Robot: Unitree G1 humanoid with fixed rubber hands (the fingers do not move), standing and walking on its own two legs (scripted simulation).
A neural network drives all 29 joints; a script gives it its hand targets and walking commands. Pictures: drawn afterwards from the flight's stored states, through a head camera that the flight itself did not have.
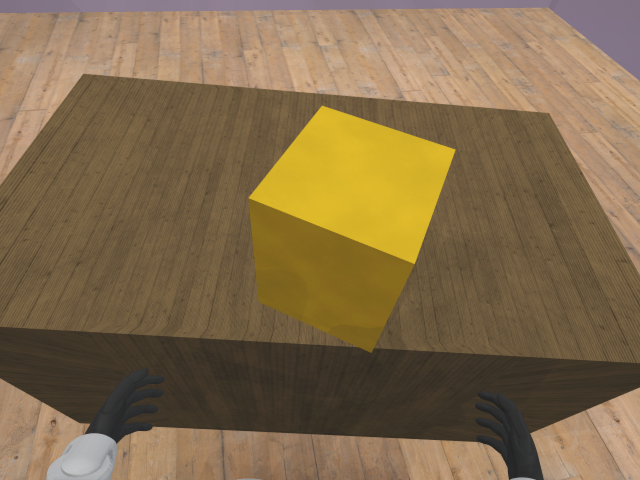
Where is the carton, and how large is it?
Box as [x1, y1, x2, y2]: [248, 106, 454, 352]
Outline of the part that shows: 321,106 248,198 258,300 264,304 371,352 414,264 453,155 454,149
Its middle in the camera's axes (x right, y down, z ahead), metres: +0.04 -0.01 +0.59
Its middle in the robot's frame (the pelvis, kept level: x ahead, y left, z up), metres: +0.44 -0.03 +0.01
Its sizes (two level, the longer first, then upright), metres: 0.210 0.200 0.250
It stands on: a pedestal, 0.66 m high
